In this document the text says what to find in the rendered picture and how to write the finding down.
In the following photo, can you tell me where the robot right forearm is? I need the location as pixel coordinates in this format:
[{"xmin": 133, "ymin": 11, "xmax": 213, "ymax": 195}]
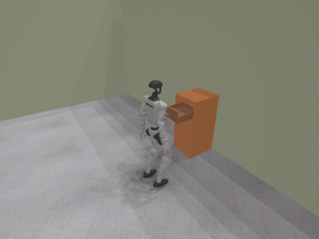
[{"xmin": 158, "ymin": 121, "xmax": 167, "ymax": 144}]

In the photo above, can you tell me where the robot right upper arm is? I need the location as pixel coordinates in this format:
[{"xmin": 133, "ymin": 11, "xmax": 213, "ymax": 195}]
[{"xmin": 157, "ymin": 101, "xmax": 167, "ymax": 127}]

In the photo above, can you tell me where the robot left thigh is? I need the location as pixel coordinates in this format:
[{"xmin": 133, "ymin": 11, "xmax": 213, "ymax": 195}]
[{"xmin": 146, "ymin": 129, "xmax": 160, "ymax": 155}]

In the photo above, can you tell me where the cabinet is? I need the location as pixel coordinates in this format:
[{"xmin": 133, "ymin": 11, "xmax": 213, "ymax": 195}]
[{"xmin": 173, "ymin": 88, "xmax": 219, "ymax": 159}]

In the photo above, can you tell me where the robot left forearm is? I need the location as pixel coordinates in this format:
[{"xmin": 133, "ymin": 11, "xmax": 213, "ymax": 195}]
[{"xmin": 139, "ymin": 115, "xmax": 146, "ymax": 130}]

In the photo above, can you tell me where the left robot hand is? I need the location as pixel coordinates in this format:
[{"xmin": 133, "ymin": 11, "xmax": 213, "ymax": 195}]
[{"xmin": 140, "ymin": 129, "xmax": 148, "ymax": 141}]

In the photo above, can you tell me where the robot left upper arm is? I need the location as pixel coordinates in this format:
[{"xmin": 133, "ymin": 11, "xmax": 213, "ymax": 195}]
[{"xmin": 140, "ymin": 96, "xmax": 150, "ymax": 118}]

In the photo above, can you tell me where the robot right thigh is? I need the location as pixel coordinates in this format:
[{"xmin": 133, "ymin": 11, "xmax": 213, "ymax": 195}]
[{"xmin": 156, "ymin": 134, "xmax": 172, "ymax": 162}]

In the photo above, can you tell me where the drawer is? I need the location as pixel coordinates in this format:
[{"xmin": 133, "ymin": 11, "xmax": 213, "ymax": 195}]
[{"xmin": 166, "ymin": 102, "xmax": 194, "ymax": 123}]

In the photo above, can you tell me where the robot thigh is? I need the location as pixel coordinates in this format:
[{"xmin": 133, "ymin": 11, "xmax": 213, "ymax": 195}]
[
  {"xmin": 146, "ymin": 129, "xmax": 160, "ymax": 155},
  {"xmin": 156, "ymin": 134, "xmax": 172, "ymax": 162}
]

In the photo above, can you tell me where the right robot hand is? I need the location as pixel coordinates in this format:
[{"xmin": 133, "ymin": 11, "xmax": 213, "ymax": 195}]
[{"xmin": 161, "ymin": 143, "xmax": 170, "ymax": 156}]

